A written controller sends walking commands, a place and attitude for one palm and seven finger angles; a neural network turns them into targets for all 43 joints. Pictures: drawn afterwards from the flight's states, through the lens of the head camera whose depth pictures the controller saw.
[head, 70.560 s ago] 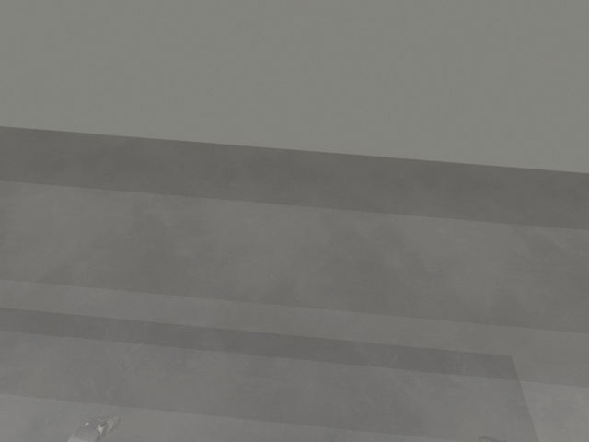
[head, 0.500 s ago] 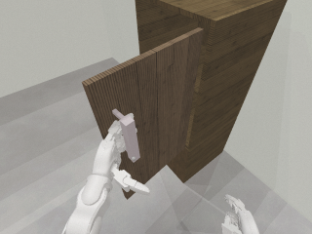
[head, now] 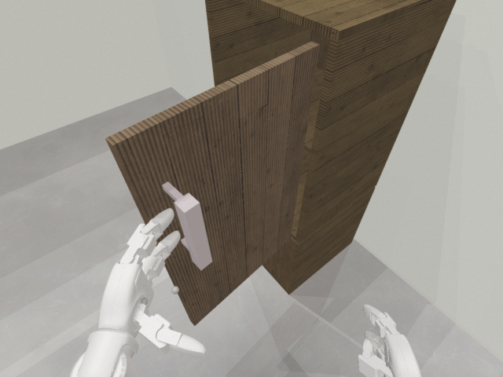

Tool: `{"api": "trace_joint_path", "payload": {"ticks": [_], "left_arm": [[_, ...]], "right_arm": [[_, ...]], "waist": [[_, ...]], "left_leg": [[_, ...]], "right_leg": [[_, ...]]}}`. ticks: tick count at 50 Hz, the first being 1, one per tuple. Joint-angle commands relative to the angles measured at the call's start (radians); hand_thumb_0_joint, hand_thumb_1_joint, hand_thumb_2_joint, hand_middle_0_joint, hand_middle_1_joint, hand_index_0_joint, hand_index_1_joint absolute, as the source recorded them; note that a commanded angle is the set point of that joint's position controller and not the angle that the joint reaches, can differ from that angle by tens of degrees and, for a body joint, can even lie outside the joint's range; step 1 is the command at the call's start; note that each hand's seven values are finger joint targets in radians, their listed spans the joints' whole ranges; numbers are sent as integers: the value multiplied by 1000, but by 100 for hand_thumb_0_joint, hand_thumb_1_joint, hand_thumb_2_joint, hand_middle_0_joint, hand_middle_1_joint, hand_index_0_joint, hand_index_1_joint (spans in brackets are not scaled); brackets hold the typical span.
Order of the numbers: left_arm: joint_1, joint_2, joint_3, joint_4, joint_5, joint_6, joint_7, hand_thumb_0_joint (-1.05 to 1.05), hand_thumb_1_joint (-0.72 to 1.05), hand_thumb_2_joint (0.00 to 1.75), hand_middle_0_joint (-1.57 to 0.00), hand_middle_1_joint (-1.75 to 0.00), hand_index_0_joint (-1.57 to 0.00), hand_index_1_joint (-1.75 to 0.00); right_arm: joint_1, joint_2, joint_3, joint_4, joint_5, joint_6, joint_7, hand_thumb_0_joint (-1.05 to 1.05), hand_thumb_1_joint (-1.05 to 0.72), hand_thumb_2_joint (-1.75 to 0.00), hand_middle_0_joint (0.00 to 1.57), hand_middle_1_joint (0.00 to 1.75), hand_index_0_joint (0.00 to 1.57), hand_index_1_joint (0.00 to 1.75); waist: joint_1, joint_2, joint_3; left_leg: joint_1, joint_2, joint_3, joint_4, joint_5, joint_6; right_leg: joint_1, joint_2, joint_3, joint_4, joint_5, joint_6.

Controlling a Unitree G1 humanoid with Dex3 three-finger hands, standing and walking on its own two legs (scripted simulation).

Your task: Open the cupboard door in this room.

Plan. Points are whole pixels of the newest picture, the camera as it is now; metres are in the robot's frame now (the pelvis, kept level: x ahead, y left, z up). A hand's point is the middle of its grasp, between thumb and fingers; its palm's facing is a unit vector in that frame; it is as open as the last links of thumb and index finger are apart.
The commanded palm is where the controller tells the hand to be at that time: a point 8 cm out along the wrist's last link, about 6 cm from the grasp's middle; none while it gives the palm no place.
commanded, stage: slide the hand sideways off the handle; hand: left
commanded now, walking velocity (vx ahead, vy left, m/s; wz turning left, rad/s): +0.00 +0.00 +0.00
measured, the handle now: (187, 227) +0.31 +0.13 +0.09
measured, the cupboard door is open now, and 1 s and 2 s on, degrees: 96 95 95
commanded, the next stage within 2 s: draw the hand back to the body in 0.42 s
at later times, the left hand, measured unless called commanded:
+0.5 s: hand (128, 325) +0.17 +0.17 +0.09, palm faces +0.04 -1.00 -0.04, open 16.3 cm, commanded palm +0.14 +0.22 +0.09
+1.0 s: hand (89, 315) +0.17 +0.21 +0.12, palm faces +0.06 -0.99 -0.08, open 16.3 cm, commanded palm +0.13 +0.26 +0.13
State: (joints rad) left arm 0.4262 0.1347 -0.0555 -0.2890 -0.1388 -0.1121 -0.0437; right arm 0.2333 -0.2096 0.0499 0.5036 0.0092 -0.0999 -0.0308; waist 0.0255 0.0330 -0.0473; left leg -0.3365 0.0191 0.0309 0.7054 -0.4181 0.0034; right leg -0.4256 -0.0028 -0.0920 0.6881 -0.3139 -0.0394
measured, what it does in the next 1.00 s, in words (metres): stands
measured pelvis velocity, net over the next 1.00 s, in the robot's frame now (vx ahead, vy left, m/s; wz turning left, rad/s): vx -0.01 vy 0.02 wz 0.03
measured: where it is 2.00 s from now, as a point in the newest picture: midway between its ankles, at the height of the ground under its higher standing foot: outside the picture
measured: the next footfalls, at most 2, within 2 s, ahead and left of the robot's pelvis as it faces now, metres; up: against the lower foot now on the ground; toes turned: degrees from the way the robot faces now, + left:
none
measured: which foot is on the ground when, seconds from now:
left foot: down 0.00-1.00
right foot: down 0.00-1.00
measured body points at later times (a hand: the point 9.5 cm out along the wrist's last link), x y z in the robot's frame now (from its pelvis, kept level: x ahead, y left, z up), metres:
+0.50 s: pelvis +0.00 +0.00 -0.01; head +0.01 -0.01 +0.44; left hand +0.16 +0.23 +0.09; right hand +0.20 -0.21 -0.08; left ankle -0.03 +0.12 -0.72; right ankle +0.03 -0.09 -0.72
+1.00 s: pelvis -0.01 +0.02 +0.00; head -0.02 +0.01 +0.45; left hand +0.16 +0.26 +0.13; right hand +0.19 -0.18 -0.06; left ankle -0.03 +0.12 -0.72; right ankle +0.03 -0.09 -0.72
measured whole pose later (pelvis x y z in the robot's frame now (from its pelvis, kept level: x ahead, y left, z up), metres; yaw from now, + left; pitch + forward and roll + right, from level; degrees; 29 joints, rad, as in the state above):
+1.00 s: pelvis -0.01 +0.02 +0.00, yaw +2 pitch +1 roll -2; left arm 0.55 0.25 0.18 -0.43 -0.28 -0.05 -0.22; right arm 0.25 -0.23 0.06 0.54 0.04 -0.25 -0.07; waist 0.05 0.06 -0.06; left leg -0.34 0.01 0.00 0.75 -0.44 0.03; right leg -0.39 -0.02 -0.12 0.68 -0.31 -0.02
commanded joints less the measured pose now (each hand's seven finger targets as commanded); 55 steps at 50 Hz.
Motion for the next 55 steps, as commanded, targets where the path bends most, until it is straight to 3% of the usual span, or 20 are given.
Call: {"api": "trace_joint_path", "payload": {"ticks": [1, 7, 9, 13, 14, 17, 19, 23, 27, 33, 37, 40, 45, 46, 51, 52, 53, 55], "left_arm": [[45, 90, 133, -252, -21, -79, -3, 0, -50, 30, -15, -30, -15, -30], [135, 110, 168, -297, -61, -126, -62, 0, -50, 30, -15, -30, -15, -30], [150, 114, 174, -306, -78, -143, -81, 0, -50, 30, -15, -30, -15, -30], [129, 144, 200, -292, -96, -168, -119, 0, -50, 30, -15, -30, -15, -30], [125, 128, 179, -299, -101, -175, -133, 0, -50, 30, -15, -30, -15, -30], [137, 174, 231, -282, -117, -183, -161, 0, -50, 30, -15, -30, -15, -30], [156, 161, 220, -300, -127, -184, -176, 0, -50, 30, -15, -30, -15, -30], [116, 133, 191, -291, -139, -169, -174, 0, -50, 30, -15, -30, -15, -30], [126, 167, 225, -275, -123, -143, -150, 0, -50, 30, -15, -30, -15, -30], [114, 195, 267, -352, -121, -113, -124, 0, -50, 30, -15, -30, -15, -30], [112, 186, 271, -324, -146, -79, -150, 0, -50, 30, -15, -30, -15, -30], [91, 189, 268, -330, -155, -47, -170, 0, -50, 30, -15, -30, -15, -30], [60, 214, 297, -366, -153, -11, -172, 0, -50, 30, -15, -30, -15, -30], [52, 230, 319, -372, -155, -9, -167, 0, -50, 30, -15, -30, -15, -30], [38, 248, 365, -372, -173, 1, -174, 0, -32, 37, -16, -30, -16, -30], [26, 422, 419, -424, 3, -9, -20, 0, -29, 39, -16, -30, -16, -30], [63, 288, 332, -420, 15, -2, 40, 0, -26, 40, -16, -30, -16, -30], [94, 243, 292, -409, 48, 4, 90, 0, -18, 43, -16, -30, -16, -30]], "right_arm": [[-86, -96, -45, -174, 7, -69, -9, 0, -90, -90, 20, 30, 20, 30], [-74, -104, -54, -177, 14, -93, -13, 0, -90, -90, 20, 30, 20, 30], [-66, -105, -57, -178, 16, -105, -15, 0, -90, -90, 20, 30, 20, 30], [-60, -118, -61, -168, 19, -125, -22, 0, -90, -90, 20, 30, 20, 30], [-59, -119, -61, -170, 19, -134, -23, 0, -90, -90, 20, 30, 20, 30], [-62, -125, -64, -162, 23, -149, -29, 0, -90, -90, 20, 30, 20, 30], [-63, -121, -63, -169, 26, -163, -29, 0, -90, -90, 20, 30, 20, 30], [-74, -123, -56, -166, 28, -179, -29, 0, -90, -90, 20, 30, 20, 30], [-75, -126, -58, -163, 27, -181, -32, 0, -90, -90, 20, 30, 20, 30], [-79, -108, -45, -167, 31, -186, -33, 0, -90, -90, 20, 30, 20, 30], [-92, -115, -42, -155, 40, -192, -36, 0, -90, -90, 20, 30, 20, 30], [-95, -123, -38, -151, 42, -201, -40, 0, -90, -90, 20, 30, 20, 30], [-99, -122, -32, -147, 42, -215, -44, 0, -90, -90, 20, 30, 20, 30], [-96, -123, -32, -142, 41, -216, -45, 0, -90, -90, 20, 30, 20, 30], [-105, -121, -28, -125, 43, -226, -48, 0, -90, -90, 20, 30, 20, 30], [-97, -118, -37, -122, 19, -210, -66, 0, -90, -90, 20, 30, 20, 30], [-103, -98, -27, -127, 6, -207, -70, 0, -90, -90, 20, 30, 20, 30], [-93, -104, -27, -111, 3, -191, -61, 0, -90, -90, 20, 30, 20, 30]], "waist": [[18, -61, -138], [14, -21, -134], [6, -33, -126], [-10, -36, -106], [-14, -27, -110], [-3, -29, -128], [2, -17, -153], [-8, -23, -108], [6, -44, -104], [25, 32, -138], [17, -10, -86], [13, 3, -62], [23, 28, -62], [25, 10, -75], [33, 27, -71], [59, 42, -58], [35, 36, 7], [29, 75, 26]], "left_leg": [[-90, -29, -29, -78, 265, 11], [-113, -32, -37, -45, 265, 8], [-125, -32, -41, -31, 249, 8], [-161, -34, -50, -2, 206, 8], [-159, -36, -51, 2, 202, 9], [-169, -35, -59, 17, 209, 9], [-157, -37, -61, 15, 221, 9], [-175, -35, -68, 9, 177, 7], [-185, -32, -71, 6, 156, 8], [-136, -29, -73, -38, 193, 2], [-131, -23, -76, -53, 182, 2], [-117, -23, -80, -73, 154, 2], [-76, -21, -86, -108, 166, -2], [-68, -20, -89, -112, 183, -3], [-39, -22, -86, -136, 221, -11], [-57, -8, -70, -187, 184, 1], [-58, -16, -68, -211, 164, -3], [-31, -9, -69, -226, 209, -5]], "right_leg": [[203, -9, 72, -76, 284, 20], [176, -6, 73, -54, 275, 17], [153, -6, 71, -49, 260, 22], [114, -12, 91, -54, 174, 23], [107, -14, 90, -53, 167, 24], [114, -16, 96, -46, 161, 19], [118, -15, 83, -32, 181, 19], [84, -11, 68, -39, 108, 22], [82, -11, 74, -46, 54, 19], [121, -6, 39, -36, 112, 13], [114, 2, 33, -64, 105, 17], [104, 3, 29, -82, 68, 19], [122, 5, 15, -98, 73, 18], [140, 6, 13, -100, 90, 17], [172, 11, 8, -122, 136, 17], [248, -2, 58, -165, 101, 2], [243, -12, 52, -192, 84, 4], [252, -13, 44, -197, 118, 2]]}}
